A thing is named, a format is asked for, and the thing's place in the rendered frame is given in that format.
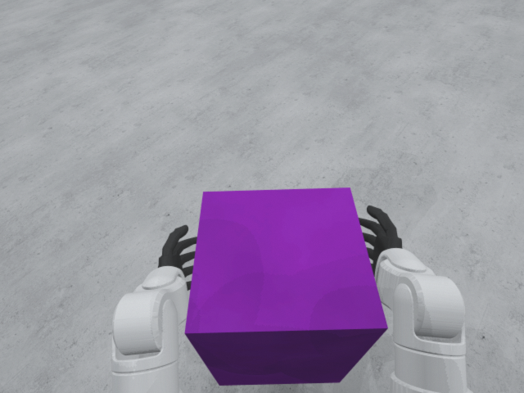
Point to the right robot forearm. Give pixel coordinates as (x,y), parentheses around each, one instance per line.
(428,325)

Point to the left robot forearm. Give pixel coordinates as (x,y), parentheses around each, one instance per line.
(144,348)

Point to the carton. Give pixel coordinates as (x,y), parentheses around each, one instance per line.
(282,290)

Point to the right robot hand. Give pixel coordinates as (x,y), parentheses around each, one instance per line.
(386,234)

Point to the left robot hand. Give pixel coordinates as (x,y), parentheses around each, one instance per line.
(172,249)

